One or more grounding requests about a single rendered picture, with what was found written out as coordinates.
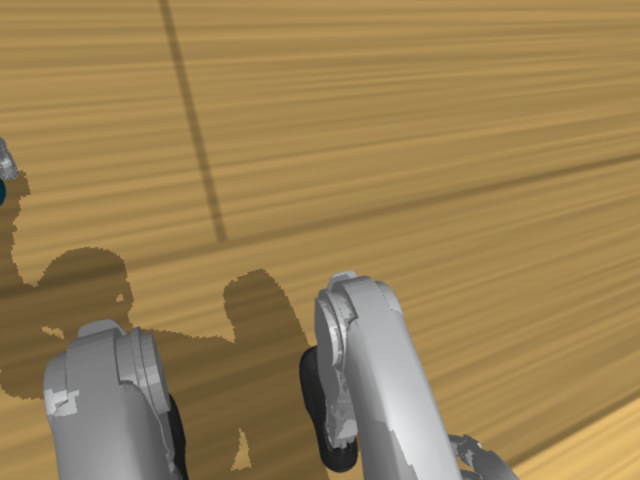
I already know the right robot foot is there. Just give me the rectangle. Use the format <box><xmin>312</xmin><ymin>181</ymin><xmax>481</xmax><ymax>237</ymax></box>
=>
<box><xmin>299</xmin><ymin>346</ymin><xmax>358</xmax><ymax>473</ymax></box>

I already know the left robot hand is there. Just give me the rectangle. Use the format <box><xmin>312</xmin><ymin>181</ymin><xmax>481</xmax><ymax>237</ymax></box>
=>
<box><xmin>0</xmin><ymin>137</ymin><xmax>18</xmax><ymax>180</ymax></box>

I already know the tin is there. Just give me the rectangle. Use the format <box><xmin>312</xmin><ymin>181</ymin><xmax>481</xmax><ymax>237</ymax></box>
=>
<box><xmin>0</xmin><ymin>178</ymin><xmax>6</xmax><ymax>206</ymax></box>

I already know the left robot foot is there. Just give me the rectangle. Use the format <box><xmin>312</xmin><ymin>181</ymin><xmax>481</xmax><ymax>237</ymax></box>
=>
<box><xmin>167</xmin><ymin>393</ymin><xmax>189</xmax><ymax>480</ymax></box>

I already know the right robot hand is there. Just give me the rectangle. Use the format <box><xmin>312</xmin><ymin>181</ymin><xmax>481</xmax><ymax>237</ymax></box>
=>
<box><xmin>448</xmin><ymin>434</ymin><xmax>519</xmax><ymax>480</ymax></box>

